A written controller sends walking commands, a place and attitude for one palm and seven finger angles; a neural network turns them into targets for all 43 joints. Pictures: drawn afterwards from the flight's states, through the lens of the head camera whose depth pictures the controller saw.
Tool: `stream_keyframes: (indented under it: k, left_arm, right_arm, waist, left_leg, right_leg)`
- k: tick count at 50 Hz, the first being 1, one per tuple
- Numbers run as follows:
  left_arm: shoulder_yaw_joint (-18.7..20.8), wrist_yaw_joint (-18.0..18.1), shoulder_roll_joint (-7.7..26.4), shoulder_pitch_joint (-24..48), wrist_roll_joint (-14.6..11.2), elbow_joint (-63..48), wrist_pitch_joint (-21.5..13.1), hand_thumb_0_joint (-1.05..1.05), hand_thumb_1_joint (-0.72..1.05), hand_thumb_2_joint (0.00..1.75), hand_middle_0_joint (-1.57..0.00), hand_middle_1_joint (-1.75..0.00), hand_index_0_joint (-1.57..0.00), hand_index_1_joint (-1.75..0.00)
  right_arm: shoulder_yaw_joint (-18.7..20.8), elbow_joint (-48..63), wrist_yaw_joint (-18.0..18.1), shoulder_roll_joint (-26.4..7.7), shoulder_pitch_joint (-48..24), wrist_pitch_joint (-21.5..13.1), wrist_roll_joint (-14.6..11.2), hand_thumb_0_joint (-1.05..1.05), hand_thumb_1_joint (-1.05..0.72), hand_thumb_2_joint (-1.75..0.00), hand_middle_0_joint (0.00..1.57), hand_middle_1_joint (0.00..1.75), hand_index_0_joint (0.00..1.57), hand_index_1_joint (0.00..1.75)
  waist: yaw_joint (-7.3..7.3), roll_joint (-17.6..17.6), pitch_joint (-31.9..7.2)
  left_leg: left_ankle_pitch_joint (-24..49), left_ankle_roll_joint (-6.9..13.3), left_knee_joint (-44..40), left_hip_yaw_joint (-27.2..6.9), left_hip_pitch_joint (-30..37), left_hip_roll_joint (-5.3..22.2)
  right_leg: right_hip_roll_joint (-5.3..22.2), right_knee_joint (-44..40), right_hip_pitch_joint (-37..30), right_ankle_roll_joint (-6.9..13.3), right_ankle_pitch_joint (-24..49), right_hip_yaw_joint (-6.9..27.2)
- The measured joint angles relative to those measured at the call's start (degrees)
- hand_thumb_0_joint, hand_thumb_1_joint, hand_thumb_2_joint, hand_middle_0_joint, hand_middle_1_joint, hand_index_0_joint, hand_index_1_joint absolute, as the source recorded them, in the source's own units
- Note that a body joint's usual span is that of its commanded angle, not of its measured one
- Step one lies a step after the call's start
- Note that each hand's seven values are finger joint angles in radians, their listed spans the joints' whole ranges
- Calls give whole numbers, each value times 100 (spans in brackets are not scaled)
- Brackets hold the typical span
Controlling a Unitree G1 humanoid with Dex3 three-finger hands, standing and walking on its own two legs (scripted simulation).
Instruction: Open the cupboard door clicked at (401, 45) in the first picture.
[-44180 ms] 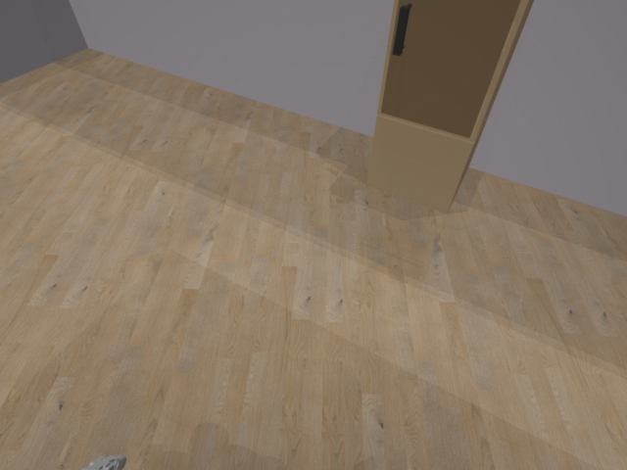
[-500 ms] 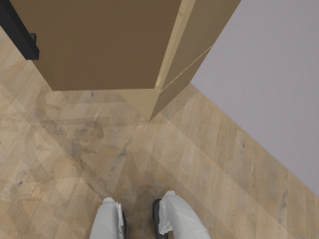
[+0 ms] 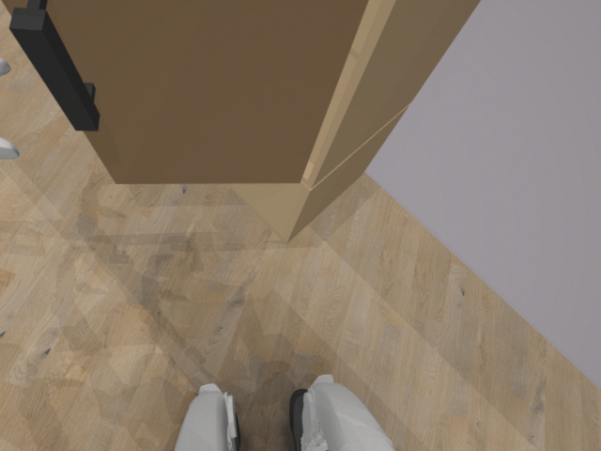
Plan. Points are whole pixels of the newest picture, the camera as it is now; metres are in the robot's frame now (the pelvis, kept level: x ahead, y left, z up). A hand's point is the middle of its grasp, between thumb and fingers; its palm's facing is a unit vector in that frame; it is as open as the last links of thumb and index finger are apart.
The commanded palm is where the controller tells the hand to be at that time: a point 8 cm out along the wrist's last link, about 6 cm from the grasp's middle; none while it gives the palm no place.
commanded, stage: move the hooked fingers beside the handle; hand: left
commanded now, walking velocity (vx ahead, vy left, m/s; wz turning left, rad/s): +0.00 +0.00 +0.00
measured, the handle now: (65, 64) +0.56 +0.24 +0.07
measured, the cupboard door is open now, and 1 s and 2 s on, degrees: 50 50 50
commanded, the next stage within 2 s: slide the fingers in behind the handle in 0.30 s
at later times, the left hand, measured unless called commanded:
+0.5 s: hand out of the picture +0.50 +0.31 +0.08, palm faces +0.02 -1.00 -0.02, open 14.0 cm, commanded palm +0.50 +0.33 +0.07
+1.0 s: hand (23, 94) +0.51 +0.27 +0.07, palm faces +0.00 -1.00 -0.01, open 14.0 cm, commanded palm +0.50 +0.30 +0.07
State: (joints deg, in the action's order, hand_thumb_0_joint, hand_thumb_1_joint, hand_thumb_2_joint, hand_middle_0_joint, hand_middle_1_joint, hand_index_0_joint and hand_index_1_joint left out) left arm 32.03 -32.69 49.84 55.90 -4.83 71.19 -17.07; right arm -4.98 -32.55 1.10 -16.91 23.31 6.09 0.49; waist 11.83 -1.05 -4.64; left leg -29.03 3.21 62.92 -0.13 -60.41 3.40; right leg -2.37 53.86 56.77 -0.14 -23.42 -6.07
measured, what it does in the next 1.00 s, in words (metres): stands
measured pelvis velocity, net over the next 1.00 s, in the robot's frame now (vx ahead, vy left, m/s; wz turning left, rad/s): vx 0.00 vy -0.01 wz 0.01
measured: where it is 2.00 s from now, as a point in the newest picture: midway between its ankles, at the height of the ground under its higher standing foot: outside the picture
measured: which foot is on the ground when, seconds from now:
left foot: down 0.00-1.00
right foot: down 0.00-1.00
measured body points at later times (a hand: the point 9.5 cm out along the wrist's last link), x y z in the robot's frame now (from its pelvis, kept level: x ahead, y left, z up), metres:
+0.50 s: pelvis -0.01 -0.01 -0.01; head +0.17 +0.03 +0.40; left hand +0.50 +0.36 +0.08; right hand -0.02 -0.28 -0.10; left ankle -0.01 +0.07 -0.66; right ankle +0.01 -0.13 -0.66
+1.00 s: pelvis +0.00 -0.01 +0.00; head +0.16 +0.03 +0.42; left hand +0.50 +0.32 +0.08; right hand -0.01 -0.27 -0.09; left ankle -0.01 +0.07 -0.66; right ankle +0.01 -0.13 -0.66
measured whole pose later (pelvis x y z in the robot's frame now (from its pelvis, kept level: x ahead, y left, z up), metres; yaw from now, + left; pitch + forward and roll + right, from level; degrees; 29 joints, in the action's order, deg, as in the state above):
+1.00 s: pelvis +0.00 -0.01 +0.00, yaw +0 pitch +25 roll -6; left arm 28.5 -27.6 43.7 55.7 -5.6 70.8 -18.3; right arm -5.1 -34.0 0.9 -16.3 23.4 5.7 0.4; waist 11.5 -1.4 -4.8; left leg -28.6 2.8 62.5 0.2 -59.3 3.3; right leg -2.3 54.7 56.4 0.3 -23.6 -5.6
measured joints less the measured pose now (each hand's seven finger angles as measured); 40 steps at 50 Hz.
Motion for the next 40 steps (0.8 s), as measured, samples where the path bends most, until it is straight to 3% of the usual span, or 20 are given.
stream_keyframes:
  k: [13,21,25,31,40]
  left_arm:
    - [-33,117,-104,30,12,77,-106,-2,-50,30,-30,-120,-30,-120]
    - [125,28,259,176,84,323,-61,-2,-50,30,-30,-120,-30,-120]
    - [49,-69,308,262,-2,329,-64,-2,-50,30,-30,-120,-30,-120]
    - [-101,-80,135,278,-47,227,-8,-2,-50,30,-30,-120,-30,-120]
    - [-146,310,-268,152,-6,-29,-28,-2,-50,30,-30,-120,-30,-120]
  right_arm:
    - [-1,30,43,-28,-149,-37,-18,0,-91,-89,20,30,20,30]
    - [-71,20,82,-32,-111,-101,-53,0,-91,-89,20,30,20,30]
    - [-81,-39,84,-35,-65,-90,-71,0,-91,-89,20,30,20,30]
    - [-74,-105,71,-28,-20,-61,-70,0,-91,-89,20,30,20,30]
    - [-27,-92,26,20,-28,-71,-16,0,-91,-89,20,30,20,30]
  waist:
    - [-7,-4,37]
    - [56,-19,66]
    - [29,-16,79]
    - [7,-10,52]
    - [55,-15,22]
  left_leg:
    - [11,-36,52,9,-3,14]
    - [-14,-56,185,3,-161,64]
    - [-14,-59,235,-10,-244,63]
    - [4,-54,238,-24,-294,38]
    - [27,-45,134,2,-173,20]
  right_leg:
    - [-9,124,47,45,-22,11]
    - [-52,258,218,77,-35,8]
    - [-49,310,297,81,-40,-4]
    - [-26,318,339,75,-36,-17]
    - [-15,217,223,57,-9,12]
